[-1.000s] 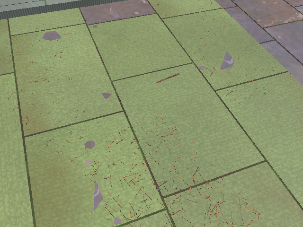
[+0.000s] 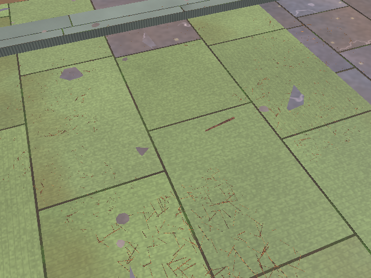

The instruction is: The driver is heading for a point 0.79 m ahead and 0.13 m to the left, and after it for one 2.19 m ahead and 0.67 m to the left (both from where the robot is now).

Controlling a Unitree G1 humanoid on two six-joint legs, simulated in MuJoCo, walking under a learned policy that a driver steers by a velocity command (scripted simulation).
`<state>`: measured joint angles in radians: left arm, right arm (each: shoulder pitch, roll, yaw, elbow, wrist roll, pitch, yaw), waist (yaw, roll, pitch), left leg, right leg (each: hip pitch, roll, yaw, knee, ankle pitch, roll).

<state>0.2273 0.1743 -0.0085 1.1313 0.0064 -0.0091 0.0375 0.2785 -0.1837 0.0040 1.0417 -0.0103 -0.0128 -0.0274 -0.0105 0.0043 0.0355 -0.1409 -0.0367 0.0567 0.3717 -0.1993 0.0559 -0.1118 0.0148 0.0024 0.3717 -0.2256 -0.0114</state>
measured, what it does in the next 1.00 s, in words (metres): walks ahead: right foot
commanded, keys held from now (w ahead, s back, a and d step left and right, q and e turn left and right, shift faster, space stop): no key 0.54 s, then w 0.46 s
